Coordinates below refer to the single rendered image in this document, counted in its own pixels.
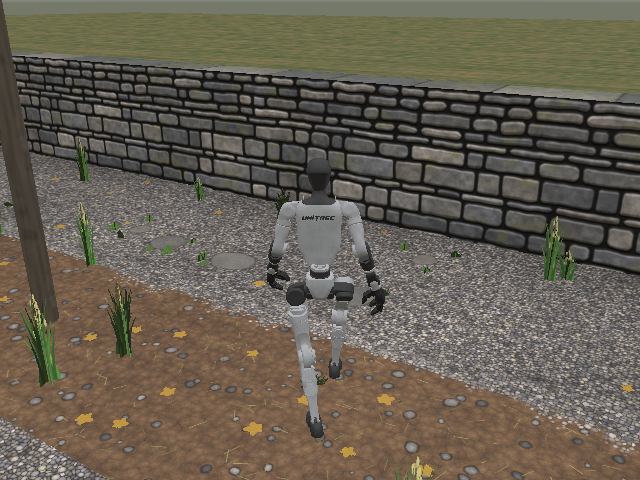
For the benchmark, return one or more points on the robot left forearm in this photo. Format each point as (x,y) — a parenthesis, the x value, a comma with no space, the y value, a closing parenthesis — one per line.
(273,261)

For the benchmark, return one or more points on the robot head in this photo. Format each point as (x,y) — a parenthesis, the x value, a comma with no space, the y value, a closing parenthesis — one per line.
(319,173)

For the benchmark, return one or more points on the robot right forearm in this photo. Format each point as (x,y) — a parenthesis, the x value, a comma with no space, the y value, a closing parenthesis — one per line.
(369,270)

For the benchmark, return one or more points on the right robot upper arm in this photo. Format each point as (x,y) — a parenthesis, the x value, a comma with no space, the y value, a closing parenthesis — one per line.
(350,211)

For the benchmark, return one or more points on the left robot shin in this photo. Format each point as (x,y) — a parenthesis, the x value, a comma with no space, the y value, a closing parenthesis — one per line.
(310,387)

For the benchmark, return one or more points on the robot left hand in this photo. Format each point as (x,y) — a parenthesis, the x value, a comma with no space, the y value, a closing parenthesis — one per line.
(280,275)

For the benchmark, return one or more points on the robot right hand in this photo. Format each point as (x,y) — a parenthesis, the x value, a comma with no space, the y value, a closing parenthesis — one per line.
(379,299)

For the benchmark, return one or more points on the left robot upper arm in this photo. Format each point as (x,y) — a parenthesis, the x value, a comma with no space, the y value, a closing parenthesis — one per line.
(287,211)

